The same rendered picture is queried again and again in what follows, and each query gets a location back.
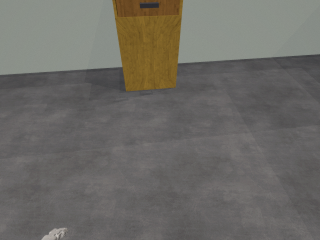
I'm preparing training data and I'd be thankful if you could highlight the handle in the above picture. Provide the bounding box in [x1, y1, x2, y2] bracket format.
[140, 2, 159, 9]

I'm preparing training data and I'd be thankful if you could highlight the robot left hand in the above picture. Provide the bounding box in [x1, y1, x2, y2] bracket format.
[41, 228, 68, 240]

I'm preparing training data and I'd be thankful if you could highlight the cabinet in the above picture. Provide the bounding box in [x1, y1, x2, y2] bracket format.
[112, 0, 183, 92]

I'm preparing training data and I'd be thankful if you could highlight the drawer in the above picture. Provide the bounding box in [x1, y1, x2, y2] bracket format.
[116, 0, 180, 17]

